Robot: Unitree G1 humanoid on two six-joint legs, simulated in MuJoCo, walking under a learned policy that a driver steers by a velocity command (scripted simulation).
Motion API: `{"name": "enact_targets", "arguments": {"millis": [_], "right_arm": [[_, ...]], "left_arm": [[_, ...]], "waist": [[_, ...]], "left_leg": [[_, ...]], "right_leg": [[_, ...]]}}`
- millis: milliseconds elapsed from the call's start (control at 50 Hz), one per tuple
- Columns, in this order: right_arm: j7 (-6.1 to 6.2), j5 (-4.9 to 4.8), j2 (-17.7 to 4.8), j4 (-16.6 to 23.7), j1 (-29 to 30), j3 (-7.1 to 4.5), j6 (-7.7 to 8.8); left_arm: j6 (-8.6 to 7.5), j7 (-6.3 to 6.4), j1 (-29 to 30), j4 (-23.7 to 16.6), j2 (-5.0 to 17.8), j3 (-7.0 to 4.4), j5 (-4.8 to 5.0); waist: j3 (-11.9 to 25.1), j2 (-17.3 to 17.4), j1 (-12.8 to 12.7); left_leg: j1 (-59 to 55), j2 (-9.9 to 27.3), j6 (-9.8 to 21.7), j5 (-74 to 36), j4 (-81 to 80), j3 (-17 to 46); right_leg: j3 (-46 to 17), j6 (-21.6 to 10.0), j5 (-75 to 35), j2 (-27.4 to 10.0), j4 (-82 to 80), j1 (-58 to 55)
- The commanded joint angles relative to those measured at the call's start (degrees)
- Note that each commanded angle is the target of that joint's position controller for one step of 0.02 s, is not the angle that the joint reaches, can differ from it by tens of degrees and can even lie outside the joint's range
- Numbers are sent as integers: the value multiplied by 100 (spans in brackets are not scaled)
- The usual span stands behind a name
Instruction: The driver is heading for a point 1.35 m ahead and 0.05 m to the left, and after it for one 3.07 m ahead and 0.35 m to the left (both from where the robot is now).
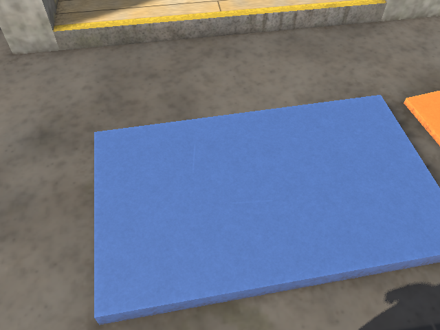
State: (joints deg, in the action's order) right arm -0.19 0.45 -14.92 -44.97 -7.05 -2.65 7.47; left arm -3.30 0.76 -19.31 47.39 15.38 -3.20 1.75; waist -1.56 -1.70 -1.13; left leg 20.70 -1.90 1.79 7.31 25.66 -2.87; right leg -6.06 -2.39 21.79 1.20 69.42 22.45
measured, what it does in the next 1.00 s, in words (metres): walks ahead: right foot, then left foot 0.06 m higher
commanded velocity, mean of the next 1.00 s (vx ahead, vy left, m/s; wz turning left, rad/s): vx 0.50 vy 0.00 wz -0.23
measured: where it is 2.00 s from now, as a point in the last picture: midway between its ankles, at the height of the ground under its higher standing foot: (261, 156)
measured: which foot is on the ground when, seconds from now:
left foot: down 0.00-0.42, up 0.44-0.92, down 0.94-1.00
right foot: up 0.00-0.38, down 0.40-0.98, up 1.00-1.00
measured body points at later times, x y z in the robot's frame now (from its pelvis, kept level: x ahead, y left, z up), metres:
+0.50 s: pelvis +0.26 -0.09 -0.01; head +0.29 -0.11 +0.44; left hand +0.49 +0.11 -0.09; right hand +0.25 -0.38 -0.14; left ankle +0.15 +0.10 -0.63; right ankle +0.30 -0.19 -0.73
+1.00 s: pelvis +0.54 -0.11 +0.01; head +0.57 -0.11 +0.45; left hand +0.61 +0.14 -0.13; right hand +0.67 -0.36 -0.09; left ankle +0.66 -0.06 -0.67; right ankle +0.32 -0.19 -0.68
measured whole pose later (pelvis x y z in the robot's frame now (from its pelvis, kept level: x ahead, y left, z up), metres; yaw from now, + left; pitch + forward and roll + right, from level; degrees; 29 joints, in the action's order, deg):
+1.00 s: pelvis +0.54 -0.11 +0.01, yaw -11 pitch +3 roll +0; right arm -3.2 -0.4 -11.5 -42.0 -6.4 -0.9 4.3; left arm -2.1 0.9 -21.5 49.9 12.9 -1.2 -0.6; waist -0.1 -0.7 0.5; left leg 38.9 -1.0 6.4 16.0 52.5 -7.1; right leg 1.0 -1.1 19.4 -1.8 42.5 4.6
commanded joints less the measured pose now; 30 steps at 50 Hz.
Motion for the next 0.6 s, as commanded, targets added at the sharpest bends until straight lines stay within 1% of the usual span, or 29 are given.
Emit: {"name": "enact_targets", "arguments": {"millis": [20,40,60,80,120,160,220,260,300,320,340,360,380,400,420,440,460,480,500,520,540,560,580,600], "right_arm": [[-14,48,-480,105,-331,-135,35],[-31,12,-511,47,-355,-156,59],[-40,-21,-578,-8,-379,-186,83],[-40,-34,-672,-52,-409,-218,96],[-21,-27,-811,-118,-486,-266,78],[-3,-18,-903,-142,-509,-284,35],[24,-49,-1013,-188,-668,-288,-40],[30,-101,-1116,-234,-835,-305,-105],[14,-174,-1195,-330,-1030,-322,-175],[9,-203,-1239,-371,-1076,-332,-216],[11,-216,-1297,-387,-1059,-341,-252],[24,-223,-1367,-383,-984,-350,-283],[42,-226,-1334,-371,-897,-321,-321],[75,-143,-1112,-327,-996,-221,-309],[22,69,-429,-43,-1434,11,-206],[-54,-86,-592,-177,-1511,26,-16],[-97,-335,-1004,-40,-910,-114,29],[-84,-325,-909,73,-572,-77,46],[-39,-204,-821,41,-447,-67,20],[-16,-150,-829,8,-537,-101,-54],[-27,-145,-770,-34,-708,-102,-135],[-29,-135,-666,-76,-829,-94,-201],[-21,-116,-614,-83,-850,-94,-255],[-1,-98,-528,-94,-820,-82,-304]], "left_arm": [[-18,-29,8,-542,354,-121,3],[29,-38,34,-601,236,-98,18],[65,-37,136,-689,185,-84,7],[84,-32,286,-794,176,-75,-23],[85,-46,516,-951,211,-71,-57],[45,-109,766,-1055,232,-63,-37],[-10,-236,1420,-1279,174,-21,-45],[1,-308,1759,-1453,171,-8,-29],[8,-351,1987,-1620,183,-1,-25],[7,-365,2007,-1674,223,-13,-36],[9,-368,1905,-1694,296,-45,-60],[8,-358,1592,-1644,430,-116,-91],[-2,-337,782,-1413,643,-254,-104],[19,-257,-206,-1124,1036,-444,-108],[34,-170,-687,-1030,1798,-585,-147],[-18,-194,-900,-1104,1575,-486,-137],[-83,-253,-667,-1048,1196,-360,-171],[-109,-261,-260,-1062,1024,-304,-123],[-112,-267,160,-1090,805,-235,-114],[-134,-275,436,-1132,612,-167,-144],[-165,-275,546,-1132,567,-152,-170],[-217,-268,558,-1090,587,-161,-162],[-259,-255,537,-1028,623,-167,-155],[-277,-232,433,-929,666,-176,-170]], "waist": [[344,563,110],[269,595,87],[175,559,74],[115,491,79],[86,422,111],[71,428,182],[-46,418,431],[-134,454,552],[-239,457,588],[-255,488,543],[-185,562,418],[46,651,167],[492,585,-314],[1050,360,-721],[1650,-1203,-423],[2698,-1095,-511],[1967,-531,-589],[1284,-390,-411],[947,-59,-208],[753,-130,18],[712,-243,170],[691,-226,245],[609,-177,300],[532,-249,302]], "left_leg": [[-1318,1679,932,-12,-1551,1701],[-1187,1649,989,-200,-1676,1417],[-1118,1675,1041,-387,-1778,1212],[-1129,1727,1092,-591,-1847,1058],[-1278,1767,1124,-886,-1895,716],[-1430,1672,1027,-1104,-1871,289],[-1572,1568,846,-1138,-1745,-231],[-1829,1658,763,-1030,-1665,-343],[-2090,1801,704,-1049,-1553,-340],[-2234,1876,681,-1305,-1418,-349],[-2336,1918,647,-2042,-1137,-404],[-2359,1887,579,-3075,-599,-531],[-2158,1689,449,-3853,424,-764],[-1169,1434,219,-3301,1797,-891],[1371,618,-198,728,4161,-910],[2027,208,-186,2723,5257,418],[2544,514,-106,2281,5491,652],[2564,763,-32,1756,5135,548],[2340,975,-35,1345,4812,534],[1958,1120,-36,1076,4539,591],[1664,1152,-58,877,4460,605],[1565,1138,-104,733,4377,572],[1587,1124,-151,586,4238,555],[1718,1075,-216,501,4379,480]], "right_leg": [[-136,19,-463,-815,141,1353],[-47,32,-484,-859,36,1377],[-25,48,-554,-917,-120,1492],[-29,71,-698,-951,-288,1658],[-44,129,-1137,-988,-710,1917],[52,132,-1746,-965,-1310,1935],[415,90,-2399,-847,-2301,1722],[587,39,-2332,-785,-2713,1680],[679,-91,-1895,-687,-3029,1604],[752,-184,-1568,-595,-3154,1519],[856,-298,-1235,-447,-3266,1259],[1011,-427,-1053,-225,-3430,697],[1194,-601,-1412,90,-3860,-450],[830,-768,-1828,-5,-3797,-2131],[-1953,-1573,-1843,-1659,-3983,-4285],[-3974,-2125,-1579,-2424,-4914,-4679],[-3064,-1772,-1734,-2192,-4968,-4211],[-2148,-1543,-2047,-1933,-4988,-3306],[-1625,-1364,-2226,-1698,-5110,-2561],[-1257,-1256,-2470,-1502,-5327,-1970],[-1104,-1250,-2495,-1423,-5552,-1627],[-948,-1293,-2675,-1383,-5713,-1481],[-741,-1307,-2880,-1345,-5823,-1383],[-620,-1344,-3009,-1342,-5931,-1369]]}}
Velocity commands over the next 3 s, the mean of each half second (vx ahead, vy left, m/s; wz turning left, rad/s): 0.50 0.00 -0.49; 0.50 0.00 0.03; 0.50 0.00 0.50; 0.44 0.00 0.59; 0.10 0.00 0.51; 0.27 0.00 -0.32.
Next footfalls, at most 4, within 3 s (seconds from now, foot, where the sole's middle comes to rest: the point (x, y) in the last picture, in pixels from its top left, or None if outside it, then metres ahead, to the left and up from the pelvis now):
0.40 right None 0.34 -0.20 -0.77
0.94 left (254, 247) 0.70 -0.06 -0.71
1.52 right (303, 168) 1.02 -0.25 -0.71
2.02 left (220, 134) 1.18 0.05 -0.71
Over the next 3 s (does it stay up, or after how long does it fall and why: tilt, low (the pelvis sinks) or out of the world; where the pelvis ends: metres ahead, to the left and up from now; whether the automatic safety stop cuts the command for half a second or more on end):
stays up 1.26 -0.05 0.07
